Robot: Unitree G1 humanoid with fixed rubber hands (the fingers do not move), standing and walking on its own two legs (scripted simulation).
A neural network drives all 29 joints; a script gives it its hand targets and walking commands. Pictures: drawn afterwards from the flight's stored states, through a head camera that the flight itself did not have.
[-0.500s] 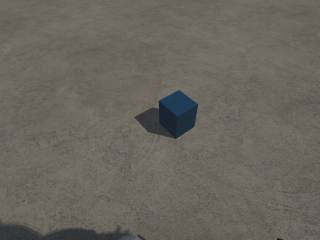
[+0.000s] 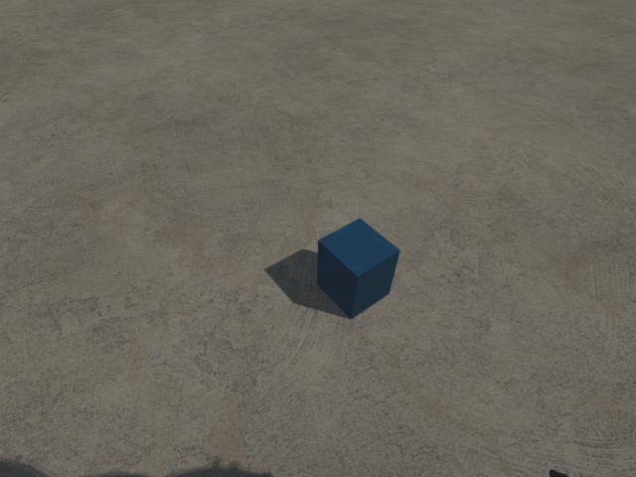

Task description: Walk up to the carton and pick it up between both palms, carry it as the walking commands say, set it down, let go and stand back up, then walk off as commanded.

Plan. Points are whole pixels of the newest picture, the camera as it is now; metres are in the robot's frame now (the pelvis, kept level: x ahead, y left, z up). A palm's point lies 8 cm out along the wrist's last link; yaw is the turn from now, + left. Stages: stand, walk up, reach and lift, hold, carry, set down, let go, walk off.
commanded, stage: walk up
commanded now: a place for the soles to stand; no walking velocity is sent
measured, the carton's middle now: (355, 268) +0.98 -0.13 -0.62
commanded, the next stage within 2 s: none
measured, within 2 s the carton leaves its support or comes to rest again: neither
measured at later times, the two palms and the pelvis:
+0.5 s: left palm out of the picture +0.16 +0.33 -0.12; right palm (538, 444) +0.22 -0.30 -0.10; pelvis +0.12 +0.01 -0.02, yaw +1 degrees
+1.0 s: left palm (117, 390) +0.28 +0.31 -0.10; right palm (522, 376) +0.32 -0.32 -0.11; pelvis +0.23 -0.01 -0.01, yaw +2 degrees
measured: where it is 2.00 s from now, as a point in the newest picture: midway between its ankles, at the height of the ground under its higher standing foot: (309, 430)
